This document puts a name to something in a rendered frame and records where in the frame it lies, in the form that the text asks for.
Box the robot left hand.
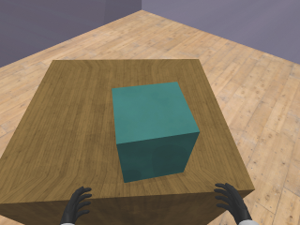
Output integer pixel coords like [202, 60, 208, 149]
[59, 187, 92, 225]

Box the robot right hand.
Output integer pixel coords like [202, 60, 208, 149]
[214, 183, 252, 225]

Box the carton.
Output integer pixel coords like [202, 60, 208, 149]
[112, 82, 200, 183]

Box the pedestal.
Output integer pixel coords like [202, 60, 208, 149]
[0, 59, 255, 225]

